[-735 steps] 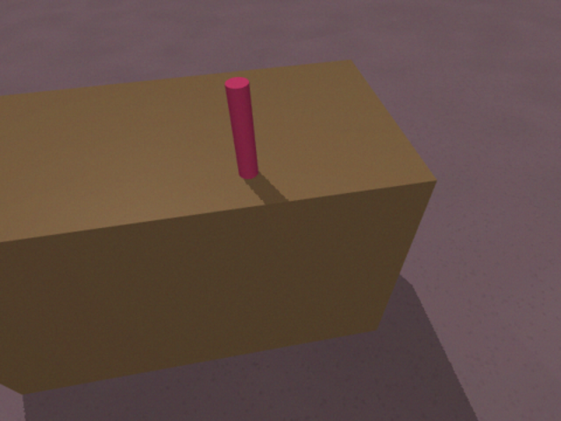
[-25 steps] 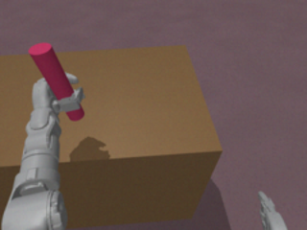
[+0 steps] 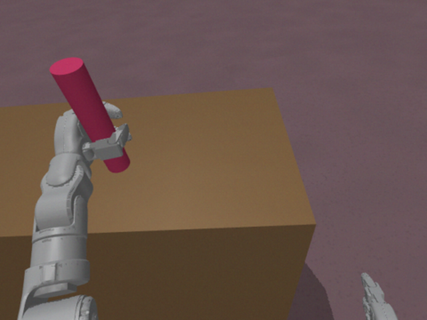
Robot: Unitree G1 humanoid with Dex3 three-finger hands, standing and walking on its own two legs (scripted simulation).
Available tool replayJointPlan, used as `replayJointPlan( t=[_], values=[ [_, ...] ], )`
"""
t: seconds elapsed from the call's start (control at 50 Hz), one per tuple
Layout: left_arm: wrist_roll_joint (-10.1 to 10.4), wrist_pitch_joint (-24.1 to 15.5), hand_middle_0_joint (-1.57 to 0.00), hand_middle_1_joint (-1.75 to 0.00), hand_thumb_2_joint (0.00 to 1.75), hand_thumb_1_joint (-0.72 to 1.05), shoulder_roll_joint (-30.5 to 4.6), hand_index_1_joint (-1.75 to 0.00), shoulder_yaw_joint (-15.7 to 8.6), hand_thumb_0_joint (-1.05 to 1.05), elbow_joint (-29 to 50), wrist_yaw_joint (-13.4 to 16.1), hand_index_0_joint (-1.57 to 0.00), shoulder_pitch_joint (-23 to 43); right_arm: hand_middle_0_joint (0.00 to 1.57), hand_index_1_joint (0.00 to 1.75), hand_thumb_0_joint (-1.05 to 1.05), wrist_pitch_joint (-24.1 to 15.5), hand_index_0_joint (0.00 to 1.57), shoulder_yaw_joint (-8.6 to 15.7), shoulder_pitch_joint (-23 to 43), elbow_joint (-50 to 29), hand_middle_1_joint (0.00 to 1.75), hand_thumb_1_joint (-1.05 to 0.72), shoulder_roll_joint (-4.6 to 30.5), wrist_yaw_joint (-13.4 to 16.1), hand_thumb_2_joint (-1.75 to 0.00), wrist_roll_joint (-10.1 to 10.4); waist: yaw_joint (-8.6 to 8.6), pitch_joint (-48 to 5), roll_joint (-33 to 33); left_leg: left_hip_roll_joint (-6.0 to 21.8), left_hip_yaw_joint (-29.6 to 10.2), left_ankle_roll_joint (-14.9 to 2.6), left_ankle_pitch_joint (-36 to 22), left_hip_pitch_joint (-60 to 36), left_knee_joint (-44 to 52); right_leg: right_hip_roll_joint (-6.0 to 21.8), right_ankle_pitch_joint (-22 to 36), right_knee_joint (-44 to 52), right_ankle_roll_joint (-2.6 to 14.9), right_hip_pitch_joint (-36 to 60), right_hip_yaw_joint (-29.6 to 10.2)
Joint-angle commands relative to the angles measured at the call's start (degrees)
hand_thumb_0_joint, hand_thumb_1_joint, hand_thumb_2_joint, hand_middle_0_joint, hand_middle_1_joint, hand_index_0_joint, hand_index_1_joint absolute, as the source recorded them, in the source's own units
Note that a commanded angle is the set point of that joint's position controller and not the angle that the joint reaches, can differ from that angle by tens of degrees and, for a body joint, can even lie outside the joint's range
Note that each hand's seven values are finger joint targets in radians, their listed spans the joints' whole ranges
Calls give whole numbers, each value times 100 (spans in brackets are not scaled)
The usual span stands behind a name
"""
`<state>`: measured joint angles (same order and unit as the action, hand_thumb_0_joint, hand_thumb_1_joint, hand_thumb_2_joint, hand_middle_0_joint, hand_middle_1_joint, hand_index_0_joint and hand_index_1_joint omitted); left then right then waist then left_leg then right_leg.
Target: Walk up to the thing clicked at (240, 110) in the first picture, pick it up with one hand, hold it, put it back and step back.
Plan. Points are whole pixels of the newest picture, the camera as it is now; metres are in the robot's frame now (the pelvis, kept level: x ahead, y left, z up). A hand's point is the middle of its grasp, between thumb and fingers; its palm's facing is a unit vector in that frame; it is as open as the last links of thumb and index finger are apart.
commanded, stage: lift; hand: left
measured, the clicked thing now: (97, 124) +0.39 +0.20 +0.25
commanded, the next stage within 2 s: hold in 0.68 s
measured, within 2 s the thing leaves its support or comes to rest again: neither
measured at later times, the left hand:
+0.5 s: hand (102, 129) +0.35 +0.17 +0.27, palm faces +0.12 -0.99 -0.01, open 5.5 cm
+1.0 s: hand (90, 120) +0.33 +0.17 +0.29, palm faces +0.10 -0.99 +0.00, open 5.5 cm
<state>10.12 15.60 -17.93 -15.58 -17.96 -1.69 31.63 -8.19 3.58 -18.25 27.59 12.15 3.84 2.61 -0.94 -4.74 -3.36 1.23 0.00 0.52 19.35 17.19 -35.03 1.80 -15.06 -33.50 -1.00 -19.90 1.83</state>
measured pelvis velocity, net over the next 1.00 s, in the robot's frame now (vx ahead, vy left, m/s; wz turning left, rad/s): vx -0.01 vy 0.01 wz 0.01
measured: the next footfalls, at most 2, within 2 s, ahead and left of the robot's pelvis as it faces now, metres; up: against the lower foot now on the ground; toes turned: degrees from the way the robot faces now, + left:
none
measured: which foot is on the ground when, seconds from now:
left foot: down 0.00-1.00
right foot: down 0.00-1.00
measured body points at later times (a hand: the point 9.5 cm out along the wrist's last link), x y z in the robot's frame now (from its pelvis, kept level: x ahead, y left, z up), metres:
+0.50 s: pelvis -0.01 +0.00 +0.00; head -0.05 -0.03 +0.45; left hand +0.33 +0.22 +0.27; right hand +0.15 -0.26 -0.06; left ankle -0.01 +0.12 -0.73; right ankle +0.03 -0.13 -0.73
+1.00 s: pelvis -0.01 +0.01 +0.00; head -0.06 -0.02 +0.45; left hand +0.32 +0.23 +0.29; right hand +0.16 -0.25 -0.06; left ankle -0.01 +0.12 -0.73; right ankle +0.03 -0.13 -0.73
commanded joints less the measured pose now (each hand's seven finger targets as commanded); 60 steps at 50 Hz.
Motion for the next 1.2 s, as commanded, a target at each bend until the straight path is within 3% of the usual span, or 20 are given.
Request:
replayJointPlan(
  t=[0.0,0.08,0.1,0.14,0.16,0.18,0.2,0.36,0.42,0.48,0.54,0.72,0.84,0.94,0.96,1.04,1.06,1.1,1.14,1.18],
  values=[
    [130,29,-138,-146,137,61,-1273,-145,-408,0,1755,-25,-140,2605,5,5,0,-386,5,258,455,-749,5,57,678,46,-4,7,59,-1257,193,-145,90,-106,-1466,-521,603,-149,1132,497,94,683,206],
    [188,352,-138,-147,139,63,-1246,-146,-391,0,2463,-16,-141,2826,5,5,0,-483,5,410,616,-836,5,58,852,46,-4,16,41,-1312,200,-157,69,-108,-1338,-713,719,-142,1014,583,90,711,206],
    [187,400,-138,-146,139,63,-1111,-146,-252,0,2709,-8,-140,3000,5,5,0,-513,5,200,639,-883,5,57,612,16,-4,24,66,-1377,83,-185,83,-106,-1359,-736,726,-130,1035,597,103,770,210],
    [211,633,-139,-147,140,62,-1220,-147,-494,0,2134,-3,-141,2440,5,5,0,-524,5,392,583,-598,5,57,794,47,-4,38,27,-1026,363,-179,62,-134,-1212,-681,761,-133,896,662,71,650,215],
    [240,703,-138,-147,139,63,-1046,-146,-409,0,2105,-13,-140,2234,5,5,0,-555,5,230,708,-736,5,57,660,5,-4,41,94,-1002,406,-192,63,-140,-1191,-611,777,-110,887,686,71,753,211],
    [265,700,-139,-146,139,64,-1075,-146,-358,0,2703,-10,-141,2615,5,5,0,-584,5,151,820,-803,5,57,613,-10,-4,35,138,-1133,296,-206,69,-138,-1142,-625,792,-107,853,700,84,789,207],
    [230,769,-140,-147,139,62,-1135,-147,-368,0,2610,-10,-142,2686,5,5,0,-578,5,293,785,-719,5,57,727,12,-4,37,57,-1303,233,-204,76,-141,-1256,-785,772,-103,966,671,85,771,188],
    [293,1157,-141,-148,139,60,-1215,-148,-499,0,3156,75,-143,2777,5,5,0,-714,5,353,1031,-472,5,57,740,-10,-4,57,174,-1093,202,-244,90,-132,-1045,-717,835,-79,713,791,73,776,195],
    [311,1366,-140,-146,138,61,-857,-146,-304,0,2694,41,-142,2362,5,5,0,-768,5,339,1059,-344,5,57,739,-19,-4,55,120,-937,406,-238,71,-151,-809,-656,903,-85,511,850,67,719,186],
    [329,1403,-141,-148,138,57,-1216,-148,-500,0,3245,60,-143,2766,5,5,0,-803,5,397,1039,-381,5,57,781,-7,-4,73,179,-1178,272,-234,64,-135,-907,-731,884,-96,556,830,73,830,204],
    [380,1547,-140,-147,138,58,-995,-147,-462,0,2959,75,-142,2442,5,5,0,-843,5,342,1039,-314,5,56,722,-54,-5,83,207,-977,329,-238,60,-135,-915,-611,885,-91,596,820,65,819,198],
    [409,1775,-137,-145,135,53,-1131,-144,-501,0,3568,126,-139,2778,5,5,0,-927,5,448,1094,-173,5,57,834,-82,-5,114,215,-997,236,-214,32,-112,-765,-654,937,-124,415,827,79,739,211],
    [447,1911,-136,-141,128,51,-1168,-141,-496,0,3780,112,-138,2905,5,5,0,-998,5,423,1103,-171,5,55,820,-71,-5,134,196,-1181,180,-209,14,-100,-1076,-841,861,-137,677,759,82,766,233],
    [478,2164,-137,-143,130,49,-897,-143,-368,0,3114,77,-139,2537,5,5,0,-1012,5,404,1185,-59,5,55,803,-99,-5,152,229,-868,233,-203,-3,-89,-1036,-648,884,-137,658,776,87,712,218],
    [486,2122,-137,-143,131,51,-1082,-143,-466,0,3731,95,-139,2880,5,5,0,-1032,5,420,1192,-116,5,56,813,-116,-5,148,262,-1099,127,-225,17,-88,-1069,-722,875,-130,685,758,95,777,211],
    [486,2260,-136,-142,129,50,-1010,-142,-475,0,3527,116,-138,2747,5,5,0,-1012,5,417,1098,-122,5,55,809,-179,-5,163,237,-1078,267,-166,-58,-67,-1186,-738,883,-160,771,709,101,809,237],
    [487,2244,-136,-142,129,49,-1173,-142,-538,0,3942,134,-138,2968,5,5,0,-1013,5,440,1106,-100,5,55,789,-182,-5,180,295,-1171,97,-190,-18,-65,-1270,-789,840,-149,836,689,104,813,238],
    [502,2375,-136,-142,130,49,-976,-142,-511,0,3284,109,-138,2574,5,5,0,-999,5,436,1041,-68,5,56,816,-192,-5,171,197,-1074,343,-183,-13,-92,-1312,-758,809,-156,858,714,88,799,233],
    [512,2353,-134,-140,128,49,-1087,-140,-499,0,3913,134,-136,2971,5,5,0,-1023,5,454,1160,-132,5,56,828,-222,-5,174,258,-1161,94,-196,-2,-66,-1253,-786,822,-142,821,710,97,765,215],
    [516,2420,-135,-143,130,50,-1059,-142,-520,0,3760,148,-137,2854,5,5,0,-1000,5,395,1163,-120,5,56,775,-233,-5,194,291,-1068,156,-188,-22,-62,-1234,-719,826,-143,783,712,98,776,232]
  ],
)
